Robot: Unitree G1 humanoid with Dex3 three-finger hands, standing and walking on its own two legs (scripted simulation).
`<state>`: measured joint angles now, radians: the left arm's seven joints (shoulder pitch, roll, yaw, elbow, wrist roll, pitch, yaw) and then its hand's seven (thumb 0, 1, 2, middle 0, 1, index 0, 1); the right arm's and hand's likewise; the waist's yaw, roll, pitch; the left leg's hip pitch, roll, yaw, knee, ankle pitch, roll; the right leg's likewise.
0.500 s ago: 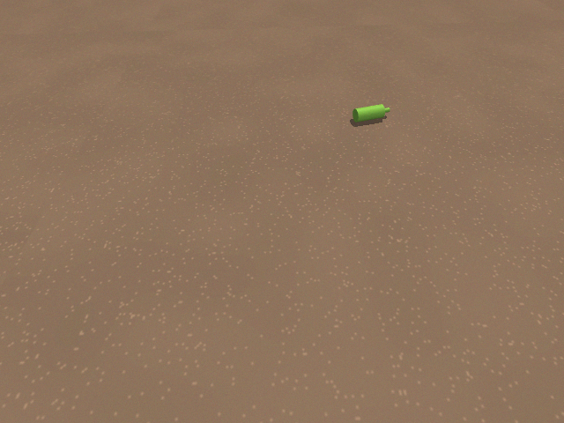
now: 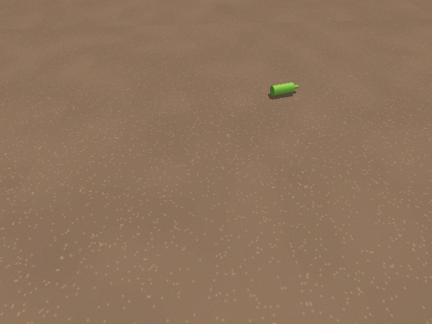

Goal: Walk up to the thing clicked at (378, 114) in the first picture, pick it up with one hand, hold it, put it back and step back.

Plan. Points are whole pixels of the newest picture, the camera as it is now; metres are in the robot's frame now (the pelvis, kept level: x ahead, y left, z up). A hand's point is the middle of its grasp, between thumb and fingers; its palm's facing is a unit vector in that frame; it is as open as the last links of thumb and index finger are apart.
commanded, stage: stand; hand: left
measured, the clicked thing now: (285, 88) +1.97 -0.51 -0.74
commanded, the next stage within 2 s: walk up in 0.62 s
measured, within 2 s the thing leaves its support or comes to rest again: neither
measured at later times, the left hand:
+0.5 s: hand out of the picture +0.08 +0.25 -0.16, palm faces -0.02 -0.94 -0.34, open 7.4 cm
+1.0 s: hand (131, 291) +0.21 +0.21 -0.13, palm faces +0.06 -0.92 -0.39, open 7.4 cm
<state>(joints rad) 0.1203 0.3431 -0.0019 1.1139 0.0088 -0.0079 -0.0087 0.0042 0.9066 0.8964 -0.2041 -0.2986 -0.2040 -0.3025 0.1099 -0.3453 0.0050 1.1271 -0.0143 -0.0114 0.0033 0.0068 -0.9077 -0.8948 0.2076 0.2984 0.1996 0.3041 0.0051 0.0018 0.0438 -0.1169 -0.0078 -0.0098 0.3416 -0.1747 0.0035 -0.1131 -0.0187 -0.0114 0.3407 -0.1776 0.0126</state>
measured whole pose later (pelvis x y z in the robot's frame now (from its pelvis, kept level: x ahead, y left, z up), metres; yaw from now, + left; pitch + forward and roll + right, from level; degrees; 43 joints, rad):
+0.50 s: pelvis +0.01 +0.00 +0.00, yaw +0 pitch -3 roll +0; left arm 0.13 0.34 0.00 1.11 0.01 -0.01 -0.01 0.00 0.91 0.90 -0.20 -0.30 -0.20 -0.30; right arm 0.11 -0.35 0.00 1.13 -0.01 -0.01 0.00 0.01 -0.91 -0.89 0.21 0.30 0.20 0.30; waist 0.00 0.00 0.05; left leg -0.11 -0.01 -0.01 0.33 -0.18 0.00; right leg -0.10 -0.02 -0.01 0.33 -0.18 0.01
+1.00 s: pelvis +0.10 -0.10 -0.03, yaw +3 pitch -2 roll +1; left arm 0.12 0.49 0.15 0.95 0.05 0.01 -0.15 0.01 0.91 0.90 -0.20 -0.30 -0.20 -0.30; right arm 0.36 -0.49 -0.12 1.05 -0.06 -0.07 0.01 0.01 -0.90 -0.89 0.21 0.30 0.20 0.30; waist -0.01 -0.02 -0.01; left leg -0.08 0.11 -0.10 0.55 -0.45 0.02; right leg -0.38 -0.09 0.01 0.64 -0.26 0.02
